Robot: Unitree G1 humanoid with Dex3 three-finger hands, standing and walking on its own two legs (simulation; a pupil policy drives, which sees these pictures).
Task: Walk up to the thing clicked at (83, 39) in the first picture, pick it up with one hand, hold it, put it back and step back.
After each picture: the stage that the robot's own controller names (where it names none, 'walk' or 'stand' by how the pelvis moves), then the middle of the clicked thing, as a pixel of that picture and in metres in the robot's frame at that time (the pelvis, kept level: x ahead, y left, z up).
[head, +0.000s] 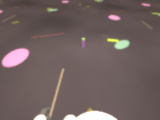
stand; (83, 42) +1.73 +0.20 -0.66
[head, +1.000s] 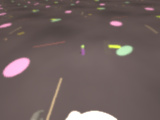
walk; (82, 50) +1.60 +0.30 -0.64
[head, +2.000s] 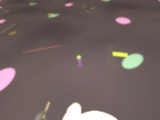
walk; (79, 61) +1.06 +0.30 -0.65
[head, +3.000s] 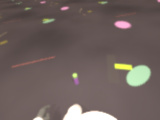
walk; (75, 79) +0.68 +0.28 -0.65
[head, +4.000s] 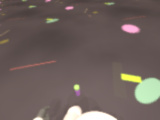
walk; (77, 90) +0.49 +0.21 -0.65
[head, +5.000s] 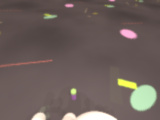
stand; (73, 94) +0.43 +0.16 -0.65
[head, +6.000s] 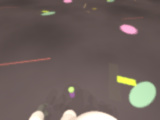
stand; (71, 92) +0.41 +0.20 -0.64
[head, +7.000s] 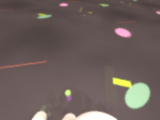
stand; (68, 95) +0.39 +0.23 -0.65
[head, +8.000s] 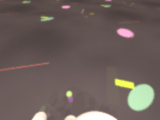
stand; (69, 97) +0.39 +0.23 -0.66
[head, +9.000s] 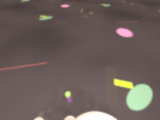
stand; (68, 97) +0.38 +0.24 -0.66
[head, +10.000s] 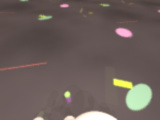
stand; (68, 97) +0.38 +0.25 -0.66
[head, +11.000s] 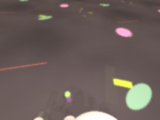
stand; (68, 97) +0.38 +0.24 -0.66
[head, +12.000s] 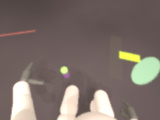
go down; (65, 72) +0.42 +0.24 -0.44
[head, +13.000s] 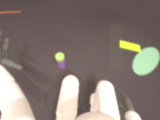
go down; (60, 61) +0.46 +0.27 -0.28
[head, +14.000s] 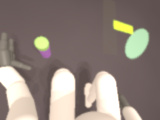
close in; (44, 49) +0.44 +0.30 -0.20
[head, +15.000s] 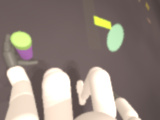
close; (24, 49) +0.43 +0.32 -0.16
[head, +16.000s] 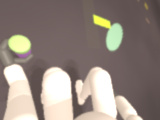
lift; (23, 50) +0.41 +0.32 -0.16
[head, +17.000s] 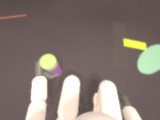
lift; (53, 68) +0.32 +0.26 -0.02
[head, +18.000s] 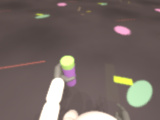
hold; (69, 73) +0.32 +0.15 +0.08
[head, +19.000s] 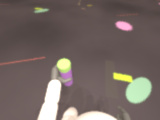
hold; (66, 74) +0.33 +0.17 +0.04
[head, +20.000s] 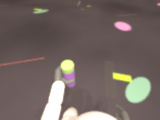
crouch; (69, 75) +0.33 +0.15 +0.03
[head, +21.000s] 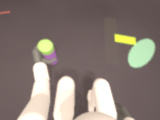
crouch; (50, 54) +0.44 +0.26 -0.06
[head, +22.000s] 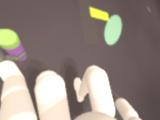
lower; (15, 49) +0.44 +0.32 -0.17
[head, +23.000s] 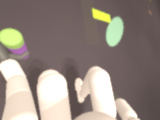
lower; (18, 47) +0.43 +0.33 -0.16
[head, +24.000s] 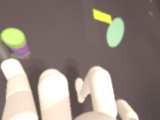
lower; (19, 47) +0.43 +0.32 -0.16
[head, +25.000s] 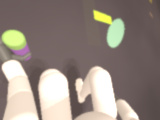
lower; (20, 49) +0.42 +0.32 -0.17
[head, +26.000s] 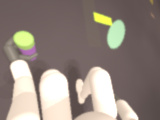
loosen; (28, 49) +0.43 +0.30 -0.16
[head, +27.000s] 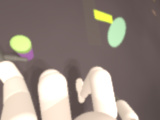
withdraw; (25, 50) +0.42 +0.31 -0.17
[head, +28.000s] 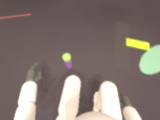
walk; (67, 61) +0.46 +0.24 -0.32
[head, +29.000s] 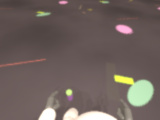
stand; (69, 95) +0.39 +0.21 -0.59
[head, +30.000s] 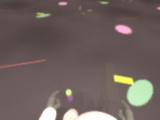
stand; (69, 95) +0.39 +0.22 -0.60
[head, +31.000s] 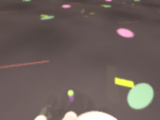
stand; (71, 96) +0.40 +0.21 -0.63
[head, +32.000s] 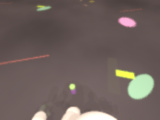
walk; (72, 89) +0.42 +0.20 -0.64
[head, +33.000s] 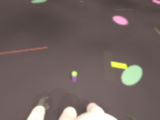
walk; (74, 77) +0.59 +0.16 -0.64
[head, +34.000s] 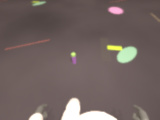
walk; (73, 58) +0.93 +0.32 -0.62
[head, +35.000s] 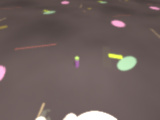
stand; (77, 62) +1.03 +0.25 -0.65
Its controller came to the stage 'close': yes
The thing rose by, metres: 0.68
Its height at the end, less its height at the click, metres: +0.00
